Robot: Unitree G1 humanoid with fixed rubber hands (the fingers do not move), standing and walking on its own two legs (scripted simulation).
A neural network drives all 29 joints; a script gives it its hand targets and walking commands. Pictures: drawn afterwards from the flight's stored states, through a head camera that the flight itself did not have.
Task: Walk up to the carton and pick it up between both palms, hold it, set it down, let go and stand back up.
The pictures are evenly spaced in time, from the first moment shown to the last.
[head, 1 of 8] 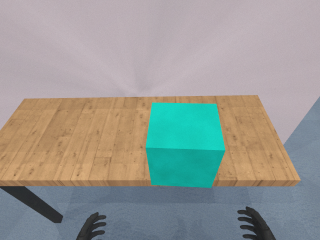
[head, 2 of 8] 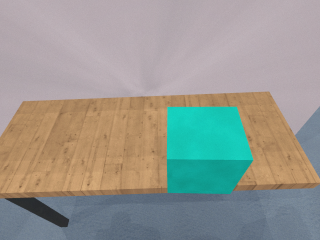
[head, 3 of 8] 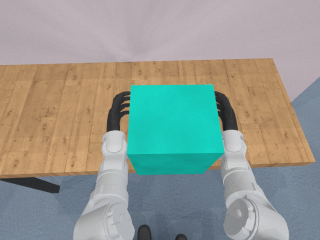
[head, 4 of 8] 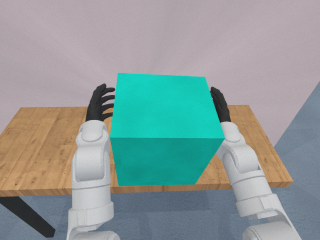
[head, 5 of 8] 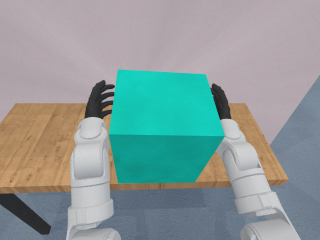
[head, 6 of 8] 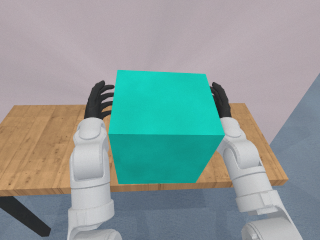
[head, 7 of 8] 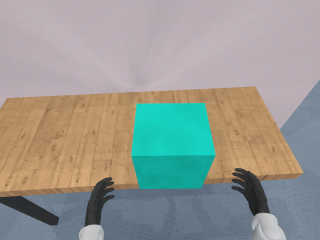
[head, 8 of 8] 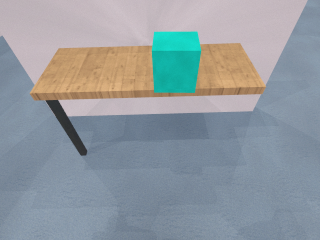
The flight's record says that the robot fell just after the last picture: no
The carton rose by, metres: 0.19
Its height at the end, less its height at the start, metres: +0.00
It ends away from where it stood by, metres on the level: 0.05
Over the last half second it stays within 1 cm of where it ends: yes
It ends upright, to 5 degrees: yes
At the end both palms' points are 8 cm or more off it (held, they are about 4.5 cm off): yes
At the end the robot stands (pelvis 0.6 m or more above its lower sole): yes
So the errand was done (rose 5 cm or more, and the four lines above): yes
